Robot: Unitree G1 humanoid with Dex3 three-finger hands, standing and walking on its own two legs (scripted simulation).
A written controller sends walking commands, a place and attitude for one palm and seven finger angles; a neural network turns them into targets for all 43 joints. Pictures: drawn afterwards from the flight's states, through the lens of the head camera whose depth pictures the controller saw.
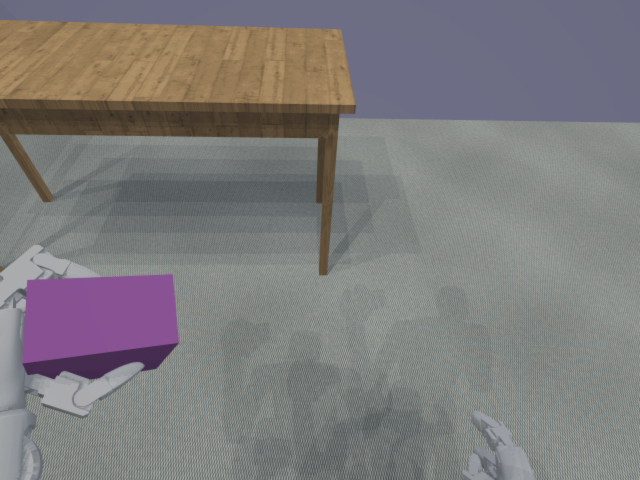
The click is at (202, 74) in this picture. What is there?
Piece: table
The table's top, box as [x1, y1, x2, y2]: [0, 20, 355, 113]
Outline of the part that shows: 0,20 0,107 354,113 355,102 340,29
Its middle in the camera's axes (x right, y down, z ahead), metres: -0.61 -0.53 +1.15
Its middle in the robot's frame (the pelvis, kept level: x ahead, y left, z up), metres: +1.19 +0.68 -0.02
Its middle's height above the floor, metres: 0.75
